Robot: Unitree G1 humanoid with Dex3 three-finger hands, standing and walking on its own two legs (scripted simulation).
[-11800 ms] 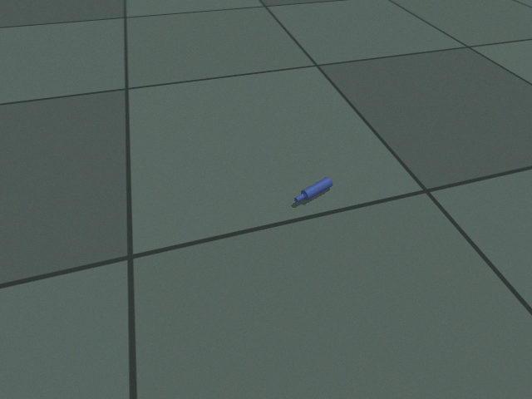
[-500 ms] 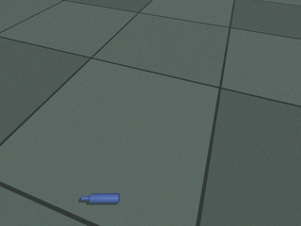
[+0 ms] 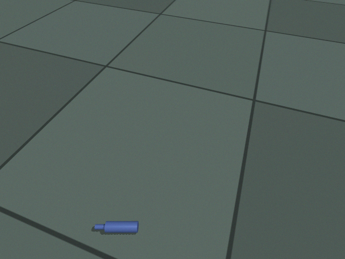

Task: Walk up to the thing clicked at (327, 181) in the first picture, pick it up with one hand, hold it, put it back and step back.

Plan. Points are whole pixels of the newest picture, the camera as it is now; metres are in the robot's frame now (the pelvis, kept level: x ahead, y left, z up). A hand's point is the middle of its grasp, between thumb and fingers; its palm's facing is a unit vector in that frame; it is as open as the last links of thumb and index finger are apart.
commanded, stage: stand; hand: left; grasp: from above
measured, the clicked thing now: (116, 226) +0.43 +0.30 -0.75
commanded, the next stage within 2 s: rise first in 0.34 s
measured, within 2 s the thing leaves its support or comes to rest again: neither
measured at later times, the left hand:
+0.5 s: hand out of the picture +0.08 +0.25 -0.15, palm faces +0.01 -0.94 -0.34, open 7.4 cm
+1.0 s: hand out of the picture +0.13 +0.26 -0.21, palm faces -0.10 -0.91 -0.41, open 13.5 cm
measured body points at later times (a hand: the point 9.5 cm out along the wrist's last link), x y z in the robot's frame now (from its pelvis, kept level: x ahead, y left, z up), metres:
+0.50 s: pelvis +0.00 +0.00 +0.00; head +0.02 -0.01 +0.45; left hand +0.08 +0.30 -0.13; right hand +0.08 -0.30 -0.13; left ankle -0.01 +0.13 -0.75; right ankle +0.01 -0.13 -0.75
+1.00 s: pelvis -0.01 +0.01 -0.06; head +0.06 +0.02 +0.38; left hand +0.13 +0.31 -0.18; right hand +0.13 -0.25 -0.16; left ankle -0.01 +0.13 -0.75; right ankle +0.01 -0.13 -0.75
